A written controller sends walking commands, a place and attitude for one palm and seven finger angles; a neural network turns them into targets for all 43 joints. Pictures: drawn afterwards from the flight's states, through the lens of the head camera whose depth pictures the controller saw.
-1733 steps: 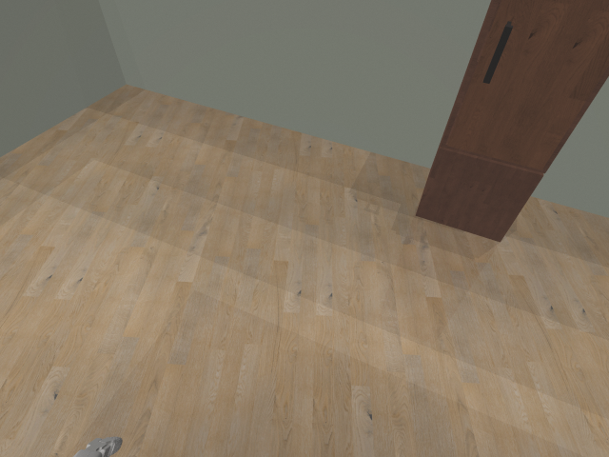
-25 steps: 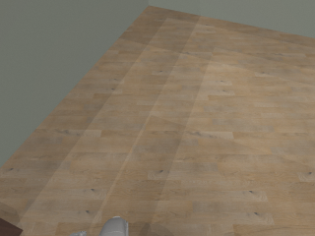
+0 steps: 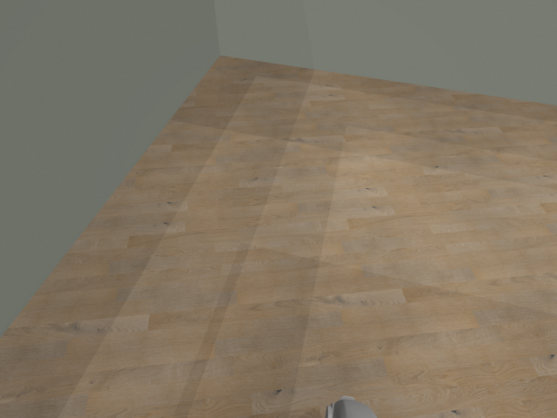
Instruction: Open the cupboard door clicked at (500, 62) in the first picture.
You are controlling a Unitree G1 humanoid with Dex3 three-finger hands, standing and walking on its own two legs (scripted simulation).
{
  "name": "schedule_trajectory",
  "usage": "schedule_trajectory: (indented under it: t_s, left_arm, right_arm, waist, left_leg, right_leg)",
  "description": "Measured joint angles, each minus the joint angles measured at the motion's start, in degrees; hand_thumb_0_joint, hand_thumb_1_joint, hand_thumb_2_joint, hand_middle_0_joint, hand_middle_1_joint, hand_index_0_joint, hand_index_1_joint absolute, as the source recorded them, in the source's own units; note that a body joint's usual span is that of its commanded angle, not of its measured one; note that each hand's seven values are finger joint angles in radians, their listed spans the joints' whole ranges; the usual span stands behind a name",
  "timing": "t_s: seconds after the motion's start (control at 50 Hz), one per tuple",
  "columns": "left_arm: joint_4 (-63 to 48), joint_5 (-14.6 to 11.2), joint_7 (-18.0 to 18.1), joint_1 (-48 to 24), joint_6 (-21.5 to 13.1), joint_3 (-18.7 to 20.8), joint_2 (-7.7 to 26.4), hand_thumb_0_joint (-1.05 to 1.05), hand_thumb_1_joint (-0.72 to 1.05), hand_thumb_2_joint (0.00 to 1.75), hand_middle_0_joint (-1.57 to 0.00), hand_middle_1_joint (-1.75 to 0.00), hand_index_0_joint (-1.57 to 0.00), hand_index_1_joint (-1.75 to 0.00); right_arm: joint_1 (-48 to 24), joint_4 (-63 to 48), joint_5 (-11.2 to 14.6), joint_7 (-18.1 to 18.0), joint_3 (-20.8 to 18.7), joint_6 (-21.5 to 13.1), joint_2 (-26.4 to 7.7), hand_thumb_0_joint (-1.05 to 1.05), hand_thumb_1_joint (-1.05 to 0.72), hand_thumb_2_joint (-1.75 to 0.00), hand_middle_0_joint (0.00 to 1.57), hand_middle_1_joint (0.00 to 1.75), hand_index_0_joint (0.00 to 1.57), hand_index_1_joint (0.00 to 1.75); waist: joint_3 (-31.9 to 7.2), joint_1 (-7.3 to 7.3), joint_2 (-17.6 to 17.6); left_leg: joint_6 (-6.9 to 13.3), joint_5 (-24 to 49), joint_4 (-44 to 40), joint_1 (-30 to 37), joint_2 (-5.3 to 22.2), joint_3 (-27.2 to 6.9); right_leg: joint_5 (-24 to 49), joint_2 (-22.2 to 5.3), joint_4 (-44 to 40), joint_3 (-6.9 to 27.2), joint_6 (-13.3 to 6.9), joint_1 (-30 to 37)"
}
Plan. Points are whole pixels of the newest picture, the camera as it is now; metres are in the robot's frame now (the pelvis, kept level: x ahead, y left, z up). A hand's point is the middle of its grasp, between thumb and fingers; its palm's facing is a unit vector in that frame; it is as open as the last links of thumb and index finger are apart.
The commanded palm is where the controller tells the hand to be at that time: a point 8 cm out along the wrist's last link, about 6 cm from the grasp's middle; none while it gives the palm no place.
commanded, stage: walk to a spot facing it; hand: left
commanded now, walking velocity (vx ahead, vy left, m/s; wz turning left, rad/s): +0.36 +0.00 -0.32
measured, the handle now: out of the picture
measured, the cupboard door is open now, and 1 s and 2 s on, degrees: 52 52 52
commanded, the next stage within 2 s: turn to face it in 0.48 s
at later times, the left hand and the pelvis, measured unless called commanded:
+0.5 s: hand (218, 353) +0.25 +0.13 -0.18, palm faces -0.03 -0.99 -0.16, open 7.3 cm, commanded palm none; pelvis +0.25 -0.05 -0.01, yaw -5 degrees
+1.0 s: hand (245, 247) +0.48 +0.11 -0.17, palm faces +0.12 -0.97 -0.22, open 7.4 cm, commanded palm none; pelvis +0.40 -0.08 -0.01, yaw +7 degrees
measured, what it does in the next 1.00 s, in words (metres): walks ahead: right foot, then left foot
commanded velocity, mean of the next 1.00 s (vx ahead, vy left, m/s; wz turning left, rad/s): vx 0.19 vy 0.00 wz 0.21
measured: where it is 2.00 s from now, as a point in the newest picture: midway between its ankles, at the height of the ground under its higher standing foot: (318, 342)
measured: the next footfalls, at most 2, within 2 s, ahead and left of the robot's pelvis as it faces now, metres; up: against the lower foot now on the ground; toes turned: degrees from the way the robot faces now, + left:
right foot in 0.16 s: +0.19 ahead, -0.15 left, +0.00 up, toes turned -10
left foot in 0.54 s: +0.44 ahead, +0.06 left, +0.00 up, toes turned +3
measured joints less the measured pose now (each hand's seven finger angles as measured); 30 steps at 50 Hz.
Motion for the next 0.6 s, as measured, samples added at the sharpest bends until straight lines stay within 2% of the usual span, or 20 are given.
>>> schedule_trajectory:
  t_s: [0.06, 0.14, 0.16, 0.2, 0.24, 0.28, 0.32, 0.38, 0.5, 0.54, 0.56, 0.6]
  left_arm:
    - [-0.8, 0.0, -0.3, -2.1, -0.1, -0.2, -0.1, 0.01, 0.91, 0.9, -0.19, -0.3, -0.19, -0.3]
    - [-1.2, 0.2, -0.4, -4.1, -0.5, -0.1, 0.9, 0.01, 0.91, 0.9, -0.19, -0.3, -0.19, -0.3]
    - [-1.4, 0.3, -0.3, -4.5, -1.2, -0.2, 1.4, 0.01, 0.91, 0.9, -0.2, -0.3, -0.19, -0.3]
    - [-1.1, -0.1, 0.5, -5.5, -2.6, -0.1, 0.9, 0.01, 0.91, 0.9, -0.2, -0.3, -0.2, -0.3]
    - [-0.8, -0.5, 1.2, -5.0, -3.2, -0.5, 0.1, 0.01, 0.91, 0.9, -0.2, -0.3, -0.2, -0.3]
    - [-0.2, -0.6, 2.0, -3.6, -3.3, -0.7, -0.5, 0.0, 0.91, 0.9, -0.2, -0.3, -0.2, -0.3]
    - [1.0, -0.6, 2.3, -1.8, -3.5, -1.1, -1.1, 0.0, 0.91, 0.9, -0.2, -0.3, -0.2, -0.3]
    - [3.0, -0.6, 2.7, 0.7, -3.8, -0.7, -0.8, 0.0, 0.94, 0.9, -0.2, -0.3, -0.2, -0.3]
    - [6.6, -0.6, 2.1, 5.4, -3.7, -1.3, -1.0, 0.0, 0.93, 0.9, -0.2, -0.3, -0.2, -0.3]
    - [7.3, -0.7, 2.1, 7.4, -3.3, -1.3, -1.4, 0.01, 0.92, 0.9, -0.2, -0.3, -0.2, -0.3]
    - [7.6, -0.9, 2.1, 8.1, -2.9, -1.4, -1.6, 0.01, 0.92, 0.9, -0.2, -0.3, -0.2, -0.3]
    - [8.1, -0.8, 2.2, 8.0, -1.8, -1.5, -1.3, 0.01, 0.91, 0.9, -0.2, -0.3, -0.2, -0.3]
  right_arm:
    - [3.3, 2.0, -0.1, 0.4, -0.5, 0.7, -1.1, 0.0, -0.93, -0.9, 0.2, 0.3, 0.2, 0.3]
    - [7.3, 3.8, -0.2, 0.7, -0.6, 1.4, -1.7, 0.01, -0.92, -0.9, 0.2, 0.3, 0.2, 0.3]
    - [8.4, 4.2, 0.0, 0.8, -0.5, 1.5, -1.6, 0.01, -0.92, -0.9, 0.2, 0.3, 0.2, 0.3]
    - [7.6, 5.6, 0.6, 1.0, -0.5, 2.5, -1.8, 0.01, -0.92, -0.9, 0.2, 0.3, 0.2, 0.3]
    - [6.0, 6.1, 0.9, 1.0, -0.6, 2.9, -1.7, 0.01, -0.92, -0.9, 0.2, 0.3, 0.2, 0.3]
    - [4.0, 5.7, 0.9, 0.9, -0.6, 2.7, -1.1, 0.01, -0.92, -0.9, 0.2, 0.3, 0.2, 0.3]
    - [1.9, 4.4, 0.8, 0.9, -0.5, 2.5, -0.4, 0.01, -0.92, -0.9, 0.2, 0.3, 0.2, 0.3]
    - [-1.6, 2.2, 0.7, 1.3, -0.5, 1.9, 0.8, 0.01, -0.91, -0.9, 0.2, 0.3, 0.2, 0.3]
    - [-7.8, -0.5, 0.8, 2.1, -0.3, 0.7, 1.6, 0.01, -0.91, -0.9, 0.2, 0.3, 0.2, 0.3]
    - [-8.8, -1.3, 0.5, 1.9, 0.0, -0.3, 1.1, 0.01, -0.91, -0.9, 0.2, 0.3, 0.2, 0.3]
    - [-9.3, -1.6, 0.2, 1.7, 0.0, -0.9, 1.0, 0.01, -0.91, -0.9, 0.2, 0.3, 0.2, 0.3]
    - [-9.7, -2.0, -0.1, 1.1, 0.1, -1.2, 1.6, 0.0, -0.91, -0.9, 0.2, 0.3, 0.2, 0.3]
  waist:
    - [0.0, -1.5, 1.0]
    - [-0.3, -3.39, 0.9]
    - [-0.4, -3.52, 0.5]
    - [0.7, -3.38, 1.4]
    - [1.2, -3.59, 1.8]
    - [0.8, -3.58, 1.2]
    - [0.2, -3.51, 0.2]
    - [-0.5, -2.8, -0.8]
    - [-0.1, -0.73, -1.0]
    - [-0.3, -0.23, -0.5]
    - [-0.3, -0.21, -0.3]
    - [0.3, -0.24, -1.5]
  left_leg:
    - [-1.1, -1.9, -1.5, 3.3, 0.7, 1.4]
    - [-3.5, -7.4, 1.8, 6.1, 2.1, 3.0]
    - [-3.5, -9.9, 5.8, 5.1, 2.7, 3.1]
    - [-2.2, -14.8, 21.8, -0.5, 3.5, -0.6]
    - [-1.6, -13.6, 35.3, -7.2, 2.8, -3.9]
    - [-1.8, -11.0, 39.6, -12.5, 2.6, -4.5]
    - [-2.3, -8.9, 37.2, -16.2, 2.9, -4.1]
    - [-2.8, -4.7, 29.0, -19.3, 3.2, -3.9]
    - [-1.8, 2.5, 12.3, -17.8, 1.7, -3.1]
    - [-0.1, 5.4, 7.4, -14.8, 0.9, -2.6]
    - [1.4, 8.2, 8.8, -14.9, 1.0, -2.5]
    - [2.7, 4.1, 13.2, -14.4, 0.5, -1.2]
  right_leg:
    - [1.7, -0.5, -10.2, -1.3, 0.1, 1.4]
    - [1.9, 0.8, -19.8, -3.4, -0.7, 7.4]
    - [1.5, 1.2, -21.7, -3.1, -1.9, 9.1]
    - [-0.9, 2.6, -18.0, -3.4, -2.8, 9.0]
    - [-2.5, 3.6, -19.3, -4.1, -2.9, 11.7]
    - [-1.8, 4.3, -23.5, -4.1, -2.5, 15.2]
    - [-1.3, 4.7, -27.8, -3.9, -2.8, 18.6]
    - [-1.1, 5.4, -32.6, -3.3, -2.8, 23.0]
    - [-6.1, 5.7, -33.6, -2.8, -1.0, 30.5]
    - [-10.3, 5.4, -28.3, -2.5, -0.3, 30.7]
    - [-12.3, 5.1, -21.5, -2.5, -0.4, 28.5]
    - [-14.8, 4.3, -3.7, -0.4, -0.9, 21.7]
